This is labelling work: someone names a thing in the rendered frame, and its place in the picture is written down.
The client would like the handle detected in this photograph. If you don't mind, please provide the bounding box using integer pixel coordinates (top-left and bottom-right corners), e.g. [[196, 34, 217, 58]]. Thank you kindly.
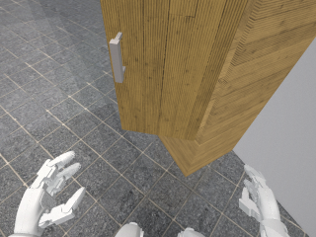
[[109, 32, 126, 83]]

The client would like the cupboard door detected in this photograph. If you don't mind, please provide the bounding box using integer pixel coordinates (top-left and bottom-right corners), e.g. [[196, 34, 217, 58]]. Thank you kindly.
[[100, 0, 248, 141]]

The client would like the robot left thigh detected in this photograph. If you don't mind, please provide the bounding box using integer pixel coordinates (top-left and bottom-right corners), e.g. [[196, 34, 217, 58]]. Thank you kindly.
[[115, 223, 144, 237]]

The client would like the robot right hand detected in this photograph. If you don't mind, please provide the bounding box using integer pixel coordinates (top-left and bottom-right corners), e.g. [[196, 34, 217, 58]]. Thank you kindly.
[[239, 164, 281, 223]]

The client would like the robot left hand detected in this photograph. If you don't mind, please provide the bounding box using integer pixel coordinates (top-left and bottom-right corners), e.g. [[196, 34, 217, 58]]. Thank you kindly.
[[14, 150, 86, 237]]

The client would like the right robot forearm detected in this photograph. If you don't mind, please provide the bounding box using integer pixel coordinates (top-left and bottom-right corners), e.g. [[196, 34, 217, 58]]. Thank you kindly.
[[259, 218, 290, 237]]

